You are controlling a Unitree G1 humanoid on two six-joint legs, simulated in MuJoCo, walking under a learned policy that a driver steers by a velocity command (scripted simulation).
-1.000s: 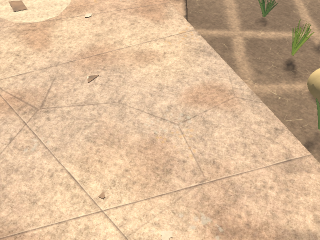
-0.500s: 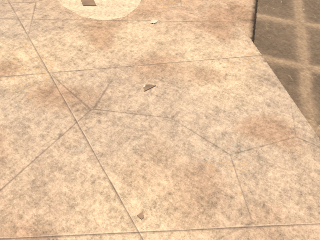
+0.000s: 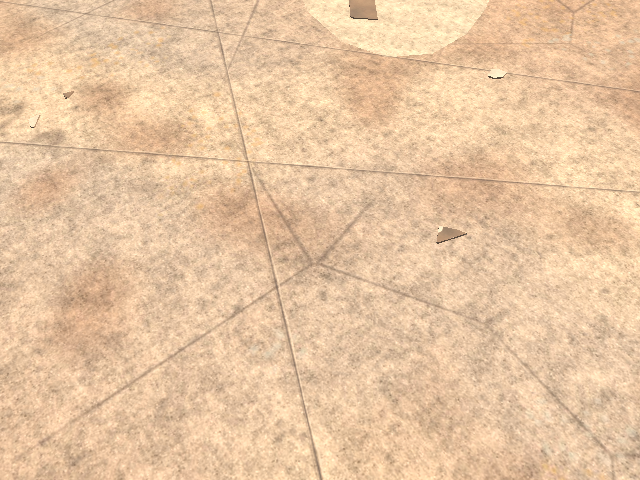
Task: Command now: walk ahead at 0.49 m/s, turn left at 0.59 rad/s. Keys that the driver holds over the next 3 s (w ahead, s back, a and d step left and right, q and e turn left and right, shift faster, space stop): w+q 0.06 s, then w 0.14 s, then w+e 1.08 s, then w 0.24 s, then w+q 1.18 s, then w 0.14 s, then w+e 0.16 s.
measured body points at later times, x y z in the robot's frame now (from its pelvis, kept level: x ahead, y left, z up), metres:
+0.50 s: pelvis +0.26 +0.08 +0.00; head +0.29 +0.10 +0.45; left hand +0.30 +0.36 -0.14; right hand +0.41 -0.17 -0.09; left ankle +0.30 +0.18 -0.74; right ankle +0.19 -0.09 -0.64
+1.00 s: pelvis +0.52 +0.01 -0.02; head +0.56 -0.01 +0.43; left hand +0.73 +0.23 -0.12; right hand +0.53 -0.28 -0.14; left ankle +0.41 +0.19 -0.63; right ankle +0.57 -0.07 -0.74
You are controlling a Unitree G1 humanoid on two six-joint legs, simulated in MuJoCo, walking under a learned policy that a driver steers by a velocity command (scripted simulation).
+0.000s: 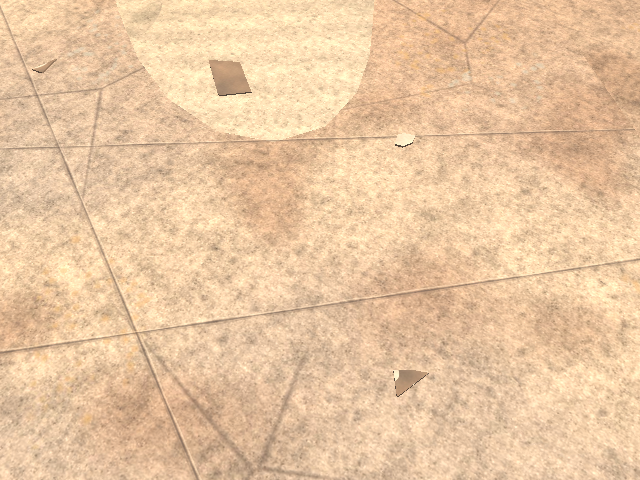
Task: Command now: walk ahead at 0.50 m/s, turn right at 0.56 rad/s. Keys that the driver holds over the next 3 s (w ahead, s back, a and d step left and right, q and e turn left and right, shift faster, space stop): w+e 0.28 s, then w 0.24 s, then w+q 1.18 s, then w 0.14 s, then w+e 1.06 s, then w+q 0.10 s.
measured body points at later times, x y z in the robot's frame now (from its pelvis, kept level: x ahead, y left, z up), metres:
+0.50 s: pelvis +0.29 +0.03 +0.01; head +0.31 +0.03 +0.46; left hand +0.42 +0.28 -0.11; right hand +0.39 -0.27 -0.08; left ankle +0.37 +0.11 -0.72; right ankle +0.13 -0.06 -0.64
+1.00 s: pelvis +0.53 -0.07 +0.02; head +0.54 -0.08 +0.47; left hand +0.72 +0.17 -0.07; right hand +0.56 -0.35 -0.11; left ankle +0.46 +0.08 -0.63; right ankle +0.55 -0.18 -0.72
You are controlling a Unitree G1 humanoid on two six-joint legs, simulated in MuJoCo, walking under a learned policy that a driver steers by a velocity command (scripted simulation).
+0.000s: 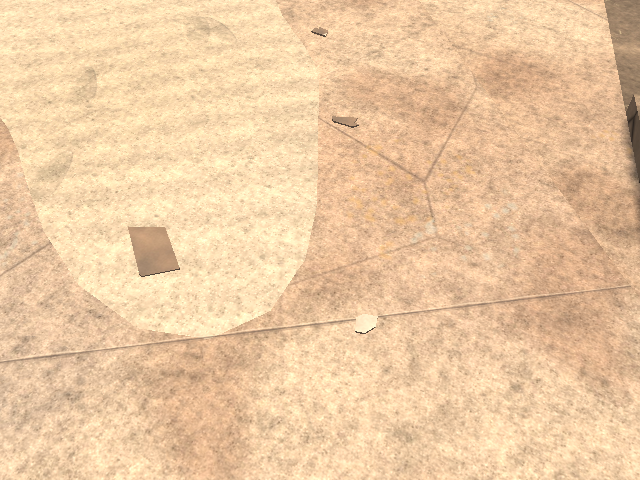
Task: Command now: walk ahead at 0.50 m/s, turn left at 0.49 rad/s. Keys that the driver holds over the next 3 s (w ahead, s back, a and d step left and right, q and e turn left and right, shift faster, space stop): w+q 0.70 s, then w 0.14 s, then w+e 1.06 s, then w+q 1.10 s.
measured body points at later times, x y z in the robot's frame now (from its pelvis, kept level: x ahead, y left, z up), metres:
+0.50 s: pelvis +0.25 +0.09 -0.01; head +0.28 +0.12 +0.44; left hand +0.27 +0.40 -0.12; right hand +0.47 -0.12 -0.10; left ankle +0.28 +0.18 -0.74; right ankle +0.21 -0.09 -0.64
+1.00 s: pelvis +0.53 +0.15 +0.00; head +0.55 +0.15 +0.45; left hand +0.52 +0.45 -0.10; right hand +0.74 -0.05 -0.12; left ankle +0.38 +0.21 -0.65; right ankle +0.62 +0.09 -0.74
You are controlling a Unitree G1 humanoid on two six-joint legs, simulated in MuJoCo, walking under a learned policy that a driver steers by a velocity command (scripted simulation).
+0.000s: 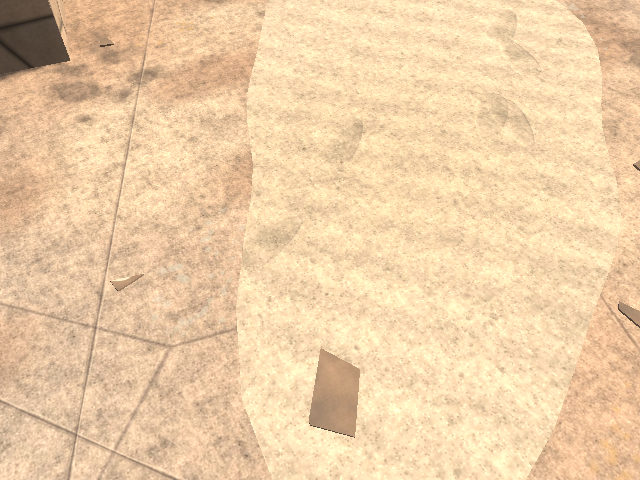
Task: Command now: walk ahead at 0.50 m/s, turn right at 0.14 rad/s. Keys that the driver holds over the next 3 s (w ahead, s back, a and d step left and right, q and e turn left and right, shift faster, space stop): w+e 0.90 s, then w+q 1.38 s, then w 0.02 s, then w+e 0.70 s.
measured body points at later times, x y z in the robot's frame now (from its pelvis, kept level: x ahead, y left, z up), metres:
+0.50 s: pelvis +0.26 +0.03 +0.01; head +0.28 +0.04 +0.46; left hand +0.42 +0.29 -0.11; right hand +0.32 -0.26 -0.08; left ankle +0.29 +0.13 -0.74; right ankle +0.19 -0.10 -0.65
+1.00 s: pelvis +0.48 -0.12 +0.00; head +0.51 -0.15 +0.45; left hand +0.74 +0.04 -0.09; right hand +0.44 -0.43 -0.11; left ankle +0.54 +0.04 -0.65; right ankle +0.48 -0.20 -0.74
